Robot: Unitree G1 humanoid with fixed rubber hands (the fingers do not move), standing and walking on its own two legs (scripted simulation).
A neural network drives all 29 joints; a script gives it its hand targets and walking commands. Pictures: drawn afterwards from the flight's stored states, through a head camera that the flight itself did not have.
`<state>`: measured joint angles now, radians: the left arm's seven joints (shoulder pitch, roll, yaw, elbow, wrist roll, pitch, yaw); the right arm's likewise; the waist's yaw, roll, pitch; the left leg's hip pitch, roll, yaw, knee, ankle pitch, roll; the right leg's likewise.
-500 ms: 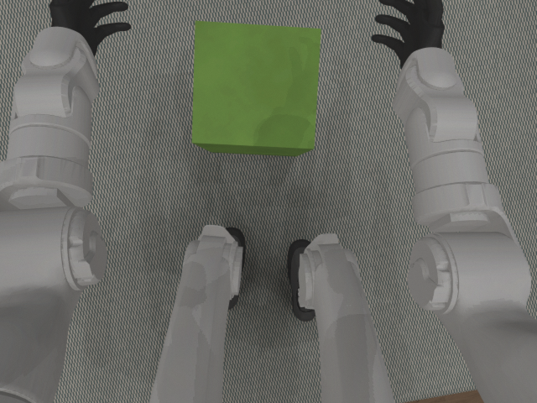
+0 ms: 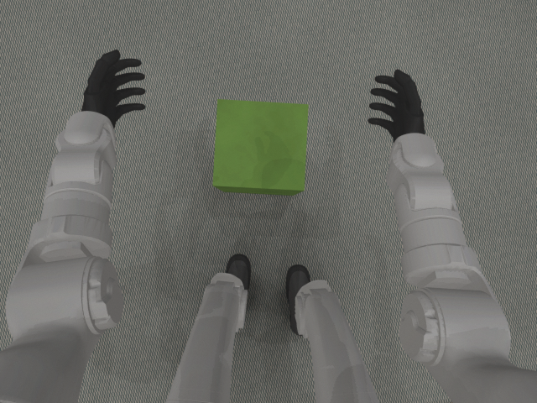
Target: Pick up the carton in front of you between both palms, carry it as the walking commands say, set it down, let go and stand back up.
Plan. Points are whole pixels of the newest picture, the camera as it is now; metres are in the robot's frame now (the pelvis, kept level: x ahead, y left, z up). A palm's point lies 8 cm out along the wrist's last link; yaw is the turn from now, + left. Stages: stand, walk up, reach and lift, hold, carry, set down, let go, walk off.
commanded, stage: let go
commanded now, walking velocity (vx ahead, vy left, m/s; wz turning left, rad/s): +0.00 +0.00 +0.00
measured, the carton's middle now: (260, 154) +0.50 +0.04 -0.54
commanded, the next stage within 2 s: stand in 1.14 s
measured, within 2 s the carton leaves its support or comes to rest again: neither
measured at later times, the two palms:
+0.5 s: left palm (50, 234) +0.32 +0.24 -0.01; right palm (493, 244) +0.33 -0.21 -0.01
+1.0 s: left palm (35, 345) +0.23 +0.22 +0.04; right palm out of the picture +0.24 -0.24 +0.04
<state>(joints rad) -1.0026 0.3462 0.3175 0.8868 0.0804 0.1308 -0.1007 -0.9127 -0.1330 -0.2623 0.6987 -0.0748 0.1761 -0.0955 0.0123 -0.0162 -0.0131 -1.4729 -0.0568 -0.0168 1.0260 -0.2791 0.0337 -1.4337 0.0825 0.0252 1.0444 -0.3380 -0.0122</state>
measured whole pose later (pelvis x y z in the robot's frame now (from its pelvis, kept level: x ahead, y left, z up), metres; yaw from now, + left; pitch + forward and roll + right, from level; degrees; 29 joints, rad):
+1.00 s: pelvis +0.07 -0.01 +0.11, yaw +1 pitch -6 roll +1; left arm 0.21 0.21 0.05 0.41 0.02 0.16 -0.08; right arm 0.20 -0.20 -0.04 0.44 -0.01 0.15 0.07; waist 0.00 -0.02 0.13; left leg -0.10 -0.05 -0.04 0.45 -0.25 0.02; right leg -0.07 0.06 0.04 0.47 -0.29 -0.05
